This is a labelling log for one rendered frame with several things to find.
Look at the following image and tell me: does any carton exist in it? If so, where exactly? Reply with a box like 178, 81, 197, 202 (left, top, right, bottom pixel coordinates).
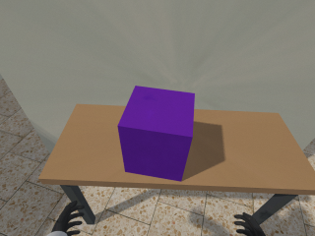
117, 86, 195, 182

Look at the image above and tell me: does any left robot hand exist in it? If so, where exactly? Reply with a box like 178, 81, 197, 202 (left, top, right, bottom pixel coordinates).
51, 201, 84, 236

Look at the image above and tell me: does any right robot hand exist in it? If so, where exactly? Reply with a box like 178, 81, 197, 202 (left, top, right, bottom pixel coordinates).
234, 212, 266, 236

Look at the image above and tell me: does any table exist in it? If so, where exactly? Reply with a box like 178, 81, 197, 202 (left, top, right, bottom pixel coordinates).
38, 103, 315, 231

